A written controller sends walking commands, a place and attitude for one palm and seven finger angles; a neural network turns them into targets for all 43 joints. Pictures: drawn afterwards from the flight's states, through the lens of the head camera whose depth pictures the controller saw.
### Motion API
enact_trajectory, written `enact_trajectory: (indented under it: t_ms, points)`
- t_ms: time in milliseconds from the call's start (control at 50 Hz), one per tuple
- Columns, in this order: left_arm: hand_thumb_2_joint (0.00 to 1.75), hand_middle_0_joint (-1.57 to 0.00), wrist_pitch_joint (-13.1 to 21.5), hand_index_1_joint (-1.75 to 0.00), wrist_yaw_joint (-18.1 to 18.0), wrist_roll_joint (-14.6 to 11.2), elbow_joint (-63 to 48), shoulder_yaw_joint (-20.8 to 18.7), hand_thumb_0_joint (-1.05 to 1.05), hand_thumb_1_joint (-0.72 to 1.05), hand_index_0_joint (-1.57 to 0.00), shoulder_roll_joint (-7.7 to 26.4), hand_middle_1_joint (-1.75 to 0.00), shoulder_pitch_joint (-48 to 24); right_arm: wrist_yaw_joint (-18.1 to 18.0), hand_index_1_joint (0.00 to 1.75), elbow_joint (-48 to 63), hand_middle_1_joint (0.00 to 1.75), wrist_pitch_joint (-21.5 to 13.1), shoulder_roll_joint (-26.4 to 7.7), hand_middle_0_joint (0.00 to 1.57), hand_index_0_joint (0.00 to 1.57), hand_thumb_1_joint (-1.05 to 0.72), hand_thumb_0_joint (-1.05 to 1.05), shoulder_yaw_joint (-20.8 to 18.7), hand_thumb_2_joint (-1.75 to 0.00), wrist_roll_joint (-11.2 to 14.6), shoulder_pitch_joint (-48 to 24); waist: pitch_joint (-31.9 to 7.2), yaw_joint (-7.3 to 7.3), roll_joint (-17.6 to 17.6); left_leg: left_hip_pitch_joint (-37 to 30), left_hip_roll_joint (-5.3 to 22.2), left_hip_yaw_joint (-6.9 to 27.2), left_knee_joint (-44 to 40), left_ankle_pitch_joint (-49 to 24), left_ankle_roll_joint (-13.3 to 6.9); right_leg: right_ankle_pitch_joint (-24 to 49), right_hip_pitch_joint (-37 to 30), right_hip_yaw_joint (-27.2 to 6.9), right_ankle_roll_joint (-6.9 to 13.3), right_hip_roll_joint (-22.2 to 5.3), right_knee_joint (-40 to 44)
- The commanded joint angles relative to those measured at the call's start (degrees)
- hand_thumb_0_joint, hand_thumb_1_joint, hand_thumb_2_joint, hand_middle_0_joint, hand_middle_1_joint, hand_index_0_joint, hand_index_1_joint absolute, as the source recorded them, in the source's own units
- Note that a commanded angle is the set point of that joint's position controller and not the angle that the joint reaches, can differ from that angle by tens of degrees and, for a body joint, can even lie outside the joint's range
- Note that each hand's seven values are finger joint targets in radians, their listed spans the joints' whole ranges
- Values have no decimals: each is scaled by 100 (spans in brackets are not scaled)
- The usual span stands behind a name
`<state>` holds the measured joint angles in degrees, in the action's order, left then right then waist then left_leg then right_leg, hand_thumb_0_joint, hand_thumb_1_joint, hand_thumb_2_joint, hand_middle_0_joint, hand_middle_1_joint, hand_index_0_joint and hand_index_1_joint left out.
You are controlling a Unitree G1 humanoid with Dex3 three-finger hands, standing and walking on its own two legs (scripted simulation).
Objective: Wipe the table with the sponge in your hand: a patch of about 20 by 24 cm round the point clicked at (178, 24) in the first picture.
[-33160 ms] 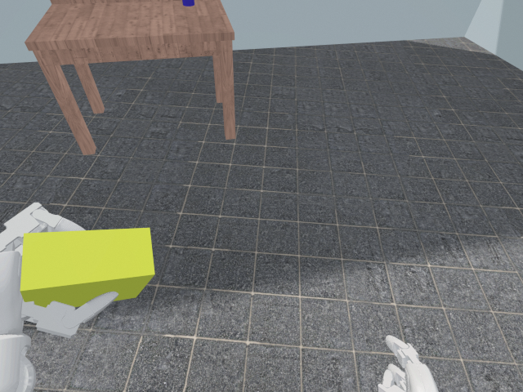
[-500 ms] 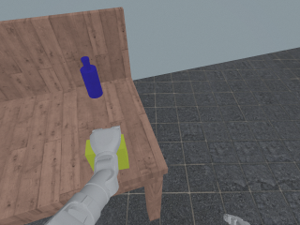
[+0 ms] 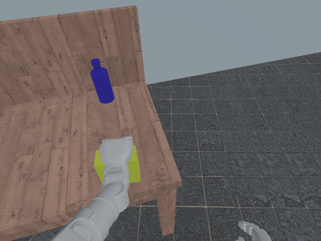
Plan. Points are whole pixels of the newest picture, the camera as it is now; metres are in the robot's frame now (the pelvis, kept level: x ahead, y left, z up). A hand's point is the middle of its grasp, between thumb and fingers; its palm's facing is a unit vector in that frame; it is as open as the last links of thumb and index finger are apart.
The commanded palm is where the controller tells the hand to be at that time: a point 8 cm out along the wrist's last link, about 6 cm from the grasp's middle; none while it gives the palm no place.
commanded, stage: wipe back along the third lane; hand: left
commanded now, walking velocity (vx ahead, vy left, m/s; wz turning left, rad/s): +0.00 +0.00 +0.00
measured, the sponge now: (120, 170) +0.33 +0.16 -0.06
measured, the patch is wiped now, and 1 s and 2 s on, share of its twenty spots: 1.00 1.00 1.00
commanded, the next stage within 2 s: slide back across to the middle lane in 0.48 s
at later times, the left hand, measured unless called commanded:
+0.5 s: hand (120, 161) +0.34 +0.16 -0.01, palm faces -0.07 +0.01 -1.00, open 9.8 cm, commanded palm +0.29 +0.13 +0.02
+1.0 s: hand (111, 165) +0.32 +0.18 -0.01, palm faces -0.05 -0.05 -1.00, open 9.8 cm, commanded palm +0.27 +0.18 +0.04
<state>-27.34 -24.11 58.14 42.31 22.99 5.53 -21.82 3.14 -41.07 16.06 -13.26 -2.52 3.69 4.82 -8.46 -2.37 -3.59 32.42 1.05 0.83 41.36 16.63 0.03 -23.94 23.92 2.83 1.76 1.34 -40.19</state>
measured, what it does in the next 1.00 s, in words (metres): stands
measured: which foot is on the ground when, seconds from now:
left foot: down 0.00-1.00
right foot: down 0.00-1.00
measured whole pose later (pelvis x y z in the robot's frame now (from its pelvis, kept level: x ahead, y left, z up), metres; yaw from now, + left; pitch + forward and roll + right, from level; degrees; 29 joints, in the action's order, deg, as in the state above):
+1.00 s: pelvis +0.00 +0.00 +0.01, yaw -1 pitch +5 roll -1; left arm -25.1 -22.1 57.8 33.0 17.6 9.7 -13.0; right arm 1.8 -39.6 14.6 -13.9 -2.0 4.4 5.8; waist -6.9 -1.2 -3.9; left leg 27.8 1.5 -0.1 38.5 15.8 0.3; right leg -22.9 20.0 1.8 2.0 1.8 -37.8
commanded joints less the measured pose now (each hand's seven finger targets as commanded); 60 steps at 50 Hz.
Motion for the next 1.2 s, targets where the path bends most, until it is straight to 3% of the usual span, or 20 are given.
enact_trajectory:
  t_ms: [0, 20, 60, 120, 140, 300, 420, 440, 560, 640, 740, 820, 900, 920, 960, 1020, 1100, 1120, 1160, 1180]
  points:
    - [130, -120, 92, -160, 139, -148, -126, 152, 0, 10, -120, -276, -160, -700, 28, 30, 769, 30, -222, -695, 20, 20, -90, 0, -214, -90, -4, -667, -759, 227, 1023, -994, -193, -85, -287, -932, -239, 2206, 119, -84, 231, 133, 630]
    - [130, -120, 82, -160, 123, -157, -115, -60, 0, 10, -120, -93, -160, -725, 26, 30, 754, 30, -216, -707, 20, 20, -90, 0, -234, -90, -8, -674, -766, 178, 953, -969, -185, -48, -307, -931, -229, 2172, 103, -119, 259, 148, 636]
    - [130, -120, 90, -160, 118, -158, -118, 140, 0, 10, -120, -283, -160, -725, 33, 30, 760, 30, -221, -690, 20, 20, -90, 0, -235, -90, -2, -655, -806, 230, 1049, -1003, -194, -81, -260, -943, -246, 2221, 111, -83, 234, 134, 617]
    - [130, -120, 71, -160, 125, -238, -115, -85, 0, 10, -120, -85, -160, -598, 26, 30, 771, 30, -214, -706, 20, 20, -90, 0, -233, -90, 3, -686, -826, 157, 1013, -915, -213, -85, -280, -917, -242, 2286, -9, -142, 234, 125, 655]
    - [130, -120, 63, -160, 125, -210, -84, 57, 0, 10, -120, -168, -160, -691, 20, 30, 768, 30, -203, -706, 20, 20, -90, 0, -210, -90, 9, -671, -700, 224, 1028, -900, -210, -77, -297, -814, -240, 2114, 86, -107, 217, 119, 653]
    - [130, -120, 66, -160, 114, -213, 99, 149, 0, 10, -120, -280, -160, -948, 27, 30, 755, 30, -227, -683, 20, 20, -90, 0, -209, -90, 22, -621, -661, 239, 888, -897, -203, -66, -319, -622, -244, 1695, 283, -64, 236, 154, 677]
    - [130, -120, 141, -160, 71, -257, 258, -125, 0, 10, -120, -88, -160, -1026, -14, 30, 698, 30, -264, -714, 20, 20, -90, 0, -236, -90, 0, -555, -753, 207, 970, -818, -209, -67, -303, -589, -239, 1713, 238, -109, 223, 150, 693]
    - [130, -120, 170, -160, 59, -244, 263, -25, 0, 10, -120, -155, -160, -1148, -22, 30, 672, 30, -264, -709, 20, 20, -90, 0, -225, -90, -2, -538, -772, 270, 1023, -846, -204, -84, -280, -579, -249, 1716, 270, -102, 201, 136, 676]
    - [130, -120, 221, -160, 10, -225, 287, 37, 0, 10, -120, -282, -160, -875, 29, 30, 715, 30, -274, -688, 20, 20, -90, 0, -251, -90, -7, -541, -761, 210, 1002, -814, -196, -80, -262, -580, -249, 1670, 324, -83, 215, 148, 656]
    - [130, -120, 184, -160, -37, -232, -155, -241, 0, 10, -120, 85, -160, -917, 12, 30, 797, 30, -250, -686, 20, 20, -90, 0, -253, -90, 23, -603, -932, 121, 769, -964, -209, -78, -343, -627, -253, 1655, 100, -118, 227, 147, 685]
    - [130, -120, 58, -160, 12, -230, -607, -613, 0, 10, -120, 571, -160, -538, -49, 30, 864, 30, -242, -716, 20, 20, -90, 0, -210, -90, 41, -707, -827, 56, 940, -1042, -242, -101, -468, -698, -280, 1825, -202, -183, 184, 141, 847]
    - [130, -120, 9, -160, 98, -173, -1053, -922, 0, 10, -120, 976, -160, -258, -109, 30, 927, 30, -303, -731, 20, 20, -90, 0, -185, -90, 55, -783, -885, -39, 754, -1206, -270, -102, -562, -882, -281, 2093, -456, -262, 201, 145, 907]
    - [130, -120, 75, -160, 196, -48, -1242, -896, 0, 10, -120, 1037, -160, 0, -139, 30, 956, 30, -385, -724, 20, 20, -90, 0, -137, -90, 60, -766, -634, 8, 778, -1267, -278, -126, -600, -925, -281, 2179, -424, -244, 189, 146, 914]
    - [130, -120, 94, -160, 223, -73, -1385, -1020, 0, 10, -120, 1140, -160, 111, -132, 30, 998, 30, -399, -740, 20, 20, -90, 0, -153, -90, 64, -811, -725, -72, 584, -1303, -286, -114, -640, -983, -273, 2211, -505, -271, 221, 155, 922]
    - [130, -120, 153, -160, 276, -49, -1486, -803, 0, 10, -120, 962, -160, 169, -136, 30, 1023, 30, -436, -724, 20, 20, -90, 0, -143, -90, 73, -774, -643, 13, 657, -1399, -276, -118, -618, -1028, -288, 2222, -430, -207, 202, 156, 905]
    - [130, -120, 262, -160, 330, -84, -1634, -1126, 0, 10, -120, 1280, -160, 371, -164, 30, 1026, 30, -490, -772, 20, 20, -90, 0, -158, -90, 49, -797, -683, -47, 711, -1416, -285, -105, -627, -1062, -290, 2380, -521, -321, 215, 166, 961]
    - [130, -120, 419, -160, 329, 7, -1761, -1122, 0, 10, -120, 1295, -160, 488, -184, 30, 1008, 30, -566, -768, 20, 20, -90, 0, -163, -90, 36, -735, -707, 12, 774, -1478, -283, -131, -571, -1195, -294, 2628, -518, -282, 189, 143, 879]
    - [130, -120, 441, -160, 328, 5, -1839, -1340, 0, 10, -120, 1486, -160, 666, -188, 30, 1032, 30, -575, -791, 20, 20, -90, 0, -169, -90, 33, -765, -775, -95, 620, -1476, -297, -102, -598, -1248, -276, 2677, -589, -359, 230, 167, 881]
    - [130, -120, 501, -160, 329, 48, -1915, -1095, 0, 10, -120, 1248, -160, 695, -176, 30, 1045, 30, -613, -749, 20, 20, -90, 0, -167, -90, 37, -725, -713, -1, 638, -1527, -285, -129, -546, -1316, -290, 2797, -525, -267, 201, 142, 824]
    - [130, -120, 517, -160, 320, 54, -1871, -1208, 0, 10, -120, 1355, -160, 798, -174, 30, 1043, 30, -630, -761, 20, 20, -90, 0, -173, -90, 30, -721, -658, -13, 713, -1488, -283, -116, -545, -1299, -288, 2781, -510, -279, 200, 144, 837]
